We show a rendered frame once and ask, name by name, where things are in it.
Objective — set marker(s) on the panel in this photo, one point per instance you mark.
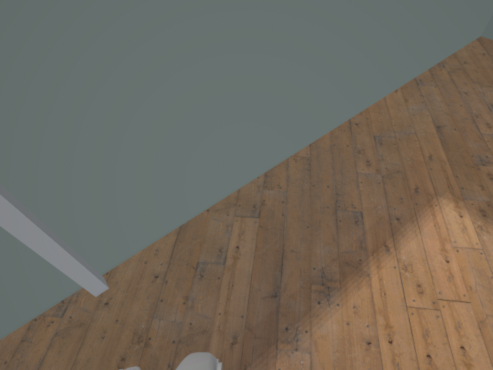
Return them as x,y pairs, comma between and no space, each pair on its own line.
26,227

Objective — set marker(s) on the robot left thigh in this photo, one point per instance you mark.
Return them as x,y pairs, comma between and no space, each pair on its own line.
200,361

